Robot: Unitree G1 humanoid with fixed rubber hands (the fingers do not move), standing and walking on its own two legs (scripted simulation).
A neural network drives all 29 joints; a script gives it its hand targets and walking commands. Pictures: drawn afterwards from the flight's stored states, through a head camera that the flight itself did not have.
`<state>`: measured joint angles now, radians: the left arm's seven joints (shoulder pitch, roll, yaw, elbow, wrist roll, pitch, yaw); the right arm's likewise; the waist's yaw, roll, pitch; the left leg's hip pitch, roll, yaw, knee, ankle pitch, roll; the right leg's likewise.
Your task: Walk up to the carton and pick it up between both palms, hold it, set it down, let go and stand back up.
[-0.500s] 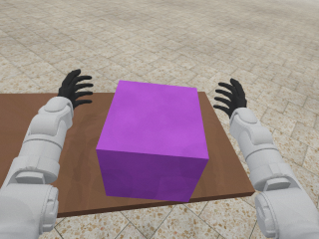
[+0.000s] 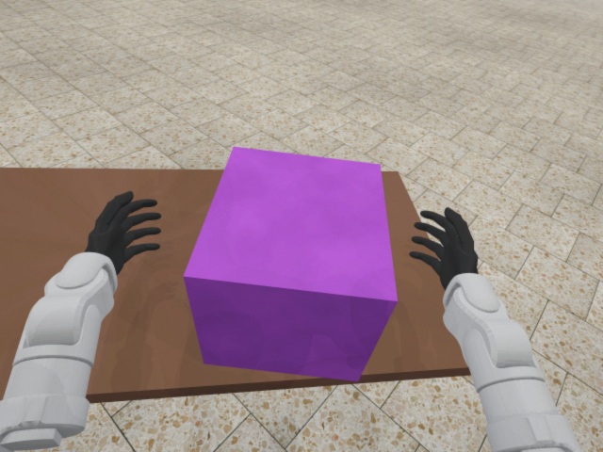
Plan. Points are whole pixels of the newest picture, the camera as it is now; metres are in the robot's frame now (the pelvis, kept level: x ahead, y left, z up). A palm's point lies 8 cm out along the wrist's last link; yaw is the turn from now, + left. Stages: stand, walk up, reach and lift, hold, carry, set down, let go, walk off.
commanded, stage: set down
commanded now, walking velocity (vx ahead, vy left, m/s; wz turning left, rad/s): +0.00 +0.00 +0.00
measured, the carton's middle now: (294, 261) +0.42 +0.00 +0.02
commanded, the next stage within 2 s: none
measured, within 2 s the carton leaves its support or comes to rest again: neither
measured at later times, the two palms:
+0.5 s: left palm (88, 341) +0.27 +0.25 +0.05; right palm (453, 338) +0.26 -0.19 +0.07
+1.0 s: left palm (80, 392) +0.22 +0.25 +0.02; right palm (460, 382) +0.21 -0.20 +0.04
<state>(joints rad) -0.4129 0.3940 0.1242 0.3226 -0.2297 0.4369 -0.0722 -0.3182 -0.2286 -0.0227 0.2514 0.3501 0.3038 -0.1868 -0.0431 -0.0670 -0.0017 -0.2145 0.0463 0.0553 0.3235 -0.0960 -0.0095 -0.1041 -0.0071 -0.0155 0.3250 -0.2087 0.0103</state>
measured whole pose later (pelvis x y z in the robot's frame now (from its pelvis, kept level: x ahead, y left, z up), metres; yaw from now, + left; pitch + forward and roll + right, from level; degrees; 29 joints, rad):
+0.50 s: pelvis +0.00 +0.01 +0.00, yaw +0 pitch -2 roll +0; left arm 0.02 0.35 0.07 0.05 -0.28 0.26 -0.05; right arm 0.10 -0.13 -0.06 -0.06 0.24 0.23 -0.17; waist 0.01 -0.04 0.04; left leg -0.20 0.04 0.07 0.33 -0.11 0.00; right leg -0.09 -0.02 0.00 0.33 -0.22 0.02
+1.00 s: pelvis +0.03 +0.00 +0.00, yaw +0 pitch -2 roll +0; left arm 0.31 0.37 0.02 0.05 -0.29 -0.03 -0.07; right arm 0.42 -0.13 0.01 -0.10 0.21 0.01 -0.16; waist 0.03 -0.04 0.04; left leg -0.16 0.04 0.06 0.36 -0.17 -0.02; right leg -0.02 -0.01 -0.01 0.31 -0.25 0.01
